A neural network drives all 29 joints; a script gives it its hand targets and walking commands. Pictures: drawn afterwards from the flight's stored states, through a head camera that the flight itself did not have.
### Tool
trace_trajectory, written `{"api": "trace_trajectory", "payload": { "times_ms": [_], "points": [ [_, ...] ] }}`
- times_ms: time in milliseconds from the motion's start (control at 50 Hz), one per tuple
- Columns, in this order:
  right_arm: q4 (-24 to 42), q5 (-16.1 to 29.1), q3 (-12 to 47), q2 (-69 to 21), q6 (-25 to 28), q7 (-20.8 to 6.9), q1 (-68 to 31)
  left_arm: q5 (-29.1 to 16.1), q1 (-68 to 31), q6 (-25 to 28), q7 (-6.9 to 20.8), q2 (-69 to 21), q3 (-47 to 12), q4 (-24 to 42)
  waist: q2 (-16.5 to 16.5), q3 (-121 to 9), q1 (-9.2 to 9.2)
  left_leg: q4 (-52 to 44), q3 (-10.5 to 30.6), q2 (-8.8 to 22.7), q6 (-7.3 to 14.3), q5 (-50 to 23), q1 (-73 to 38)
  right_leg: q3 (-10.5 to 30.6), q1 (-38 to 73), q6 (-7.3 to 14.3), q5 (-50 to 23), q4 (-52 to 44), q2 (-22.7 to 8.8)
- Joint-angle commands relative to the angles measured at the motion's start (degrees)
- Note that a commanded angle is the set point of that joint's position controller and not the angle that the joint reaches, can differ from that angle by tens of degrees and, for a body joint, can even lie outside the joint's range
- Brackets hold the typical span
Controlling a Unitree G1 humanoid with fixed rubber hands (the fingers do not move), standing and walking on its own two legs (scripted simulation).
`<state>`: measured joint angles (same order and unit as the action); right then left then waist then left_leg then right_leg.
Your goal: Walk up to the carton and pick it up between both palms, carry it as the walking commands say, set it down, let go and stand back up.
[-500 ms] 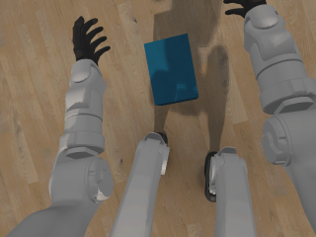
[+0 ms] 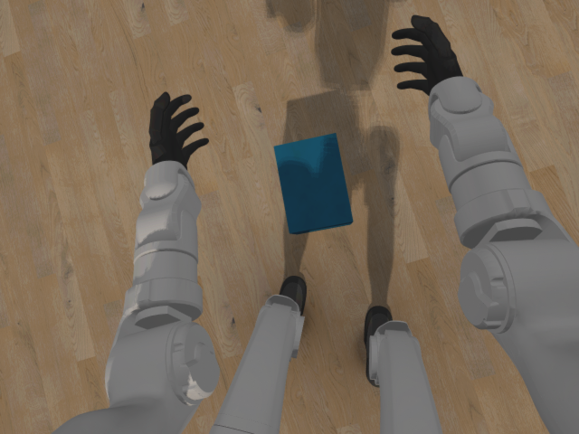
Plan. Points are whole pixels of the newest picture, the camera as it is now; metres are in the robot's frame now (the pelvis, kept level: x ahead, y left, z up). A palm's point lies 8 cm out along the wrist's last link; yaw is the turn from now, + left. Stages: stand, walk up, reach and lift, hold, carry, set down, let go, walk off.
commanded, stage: let go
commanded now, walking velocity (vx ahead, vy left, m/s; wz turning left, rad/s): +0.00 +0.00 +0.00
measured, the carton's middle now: (314, 188) +0.47 +0.11 -0.57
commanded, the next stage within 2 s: stand in 1.40 s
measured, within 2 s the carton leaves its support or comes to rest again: neither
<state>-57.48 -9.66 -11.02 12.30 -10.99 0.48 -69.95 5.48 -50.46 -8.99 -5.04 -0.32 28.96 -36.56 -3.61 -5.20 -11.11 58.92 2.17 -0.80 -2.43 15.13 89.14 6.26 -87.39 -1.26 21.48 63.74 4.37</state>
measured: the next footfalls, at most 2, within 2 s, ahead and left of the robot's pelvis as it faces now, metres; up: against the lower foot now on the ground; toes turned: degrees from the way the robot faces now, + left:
none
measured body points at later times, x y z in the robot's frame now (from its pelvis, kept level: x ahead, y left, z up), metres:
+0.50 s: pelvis +0.03 +0.01 +0.08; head +0.24 +0.01 +0.48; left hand +0.32 +0.26 -0.02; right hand +0.41 -0.13 -0.03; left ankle +0.08 +0.14 -0.62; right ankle +0.04 -0.12 -0.62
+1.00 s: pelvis +0.09 -0.01 +0.12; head +0.14 -0.01 +0.57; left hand +0.25 +0.23 +0.04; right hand +0.29 -0.22 +0.04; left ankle +0.08 +0.13 -0.62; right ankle +0.04 -0.12 -0.62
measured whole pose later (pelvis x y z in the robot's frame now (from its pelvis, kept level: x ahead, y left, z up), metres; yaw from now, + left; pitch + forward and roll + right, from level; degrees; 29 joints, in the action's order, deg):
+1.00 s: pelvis +0.09 -0.01 +0.12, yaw +2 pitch +4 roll +1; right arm -26.5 -1.6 -4.3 8.8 -2.7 0.1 9.2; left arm 1.3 11.8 -2.8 4.7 12.0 1.7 -25.1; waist -0.6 2.3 -1.2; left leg 24.7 4.9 -0.8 -1.8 12.2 16.8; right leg 3.5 -12.9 0.7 17.6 26.4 1.4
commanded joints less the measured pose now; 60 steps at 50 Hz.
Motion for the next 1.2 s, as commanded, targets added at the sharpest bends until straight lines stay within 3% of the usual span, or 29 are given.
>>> {"api": "trace_trajectory", "payload": {
  "times_ms": [0,120,220,300,360,440,500,620,780,960,1100,1180],
  "points": [
    [4.11,-0.32,-0.88,1.46,1.87,-0.56,-12.54,1.35,-8.00,1.70,0.51,3.18,0.21,3.88,-5.85,-45.35,-2.53,-3.29,-7.10,-2.52,-2.52,-21.07,-30.52,-4.50,23.97,0.04,-13.40,-7.44,2.13],
    [9.68,-2.15,0.34,-0.64,2.57,1.57,-7.28,2.89,-3.25,2.94,0.51,3.37,-1.60,6.13,-4.65,-54.85,-2.66,-2.72,-7.02,-2.90,-3.14,-27.25,-38.40,-5.02,30.02,-0.57,-19.34,-7.73,2.61],
    [21.53,-3.69,1.95,-3.99,1.97,5.41,10.53,3.60,11.74,3.01,2.88,6.13,-6.09,13.99,-3.02,-62.10,-1.11,-4.95,-6.68,-3.89,-3.36,-33.29,-49.60,-4.89,40.21,-1.68,-26.26,-11.15,3.18],
    [32.68,-1.87,2.88,-6.64,2.21,8.25,20.92,0.90,22.08,2.76,6.15,9.23,-11.72,20.69,-1.32,-56.62,0.41,-9.56,-4.90,-3.86,-2.44,-30.70,-57.75,-4.25,44.67,-1.40,-22.53,-16.55,2.74],
    [35.80,0.68,3.12,-7.40,3.39,9.15,27.53,-1.74,28.04,3.48,8.33,9.85,-16.17,20.04,-0.90,-46.59,2.52,-13.06,-3.67,-3.06,-1.96,-24.42,-60.47,-4.43,45.04,-1.11,-16.43,-20.71,1.66],
    [32.90,3.55,2.53,-6.79,5.45,8.00,36.09,-2.74,34.00,5.50,10.22,12.23,-18.16,15.90,1.25,-30.47,3.99,-19.25,-2.66,-1.92,-1.68,-14.61,-62.92,-5.05,45.70,-0.51,-7.75,-26.66,1.03],
    [29.63,5.00,2.79,-6.70,7.10,6.60,42.14,-3.31,37.44,6.84,10.66,13.29,-19.75,12.93,3.44,-22.41,4.61,-22.83,-2.26,-1.13,-1.51,-11.63,-65.76,-5.39,47.95,-0.15,-4.99,-29.95,0.36],
    [29.12,5.85,3.71,-5.55,9.55,4.90,56.23,-4.15,49.31,8.50,9.90,13.42,-22.80,13.09,5.40,-15.86,5.67,-27.28,-2.59,-0.26,-1.48,-18.65,-76.28,-6.31,55.29,-0.15,-10.75,-35.35,-0.51],
    [33.62,7.17,5.04,-2.95,10.74,2.72,68.91,-4.75,58.24,8.91,9.61,15.87,-24.58,16.54,4.59,-10.00,7.85,-31.21,-1.74,-1.28,-0.70,-27.04,-84.56,-6.49,66.14,-0.82,-21.76,-39.21,-1.27],
    [36.85,8.35,6.12,0.30,9.04,-0.85,79.08,-4.03,62.68,6.70,9.69,17.76,-25.78,16.32,0.29,-3.54,10.24,-33.17,-2.43,-3.13,0.76,-21.48,-85.04,-5.39,75.04,-1.12,-26.49,-41.23,-2.86],
    [37.46,9.69,7.30,1.23,7.34,-2.57,80.84,-3.48,62.92,4.53,9.26,18.61,-25.43,16.36,1.78,3.24,10.71,-33.86,-2.24,-3.63,1.18,-16.31,-85.92,-5.19,75.68,-0.64,-22.32,-42.77,-3.27],
    [36.99,10.81,7.12,2.65,7.79,-2.44,80.43,-3.12,61.30,0.62,7.73,18.37,-24.14,18.34,3.64,4.65,10.61,-33.51,-2.23,-4.01,0.89,-13.54,-85.91,-6.16,75.19,-0.08,-18.45,-42.72,-3.21]
  ]
}}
